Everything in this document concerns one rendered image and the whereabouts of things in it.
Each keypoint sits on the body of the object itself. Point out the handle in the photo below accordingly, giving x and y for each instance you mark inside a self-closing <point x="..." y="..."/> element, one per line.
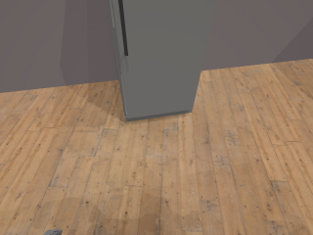
<point x="122" y="20"/>

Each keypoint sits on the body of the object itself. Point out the fridge door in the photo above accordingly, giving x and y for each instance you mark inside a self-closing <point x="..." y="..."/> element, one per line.
<point x="166" y="44"/>

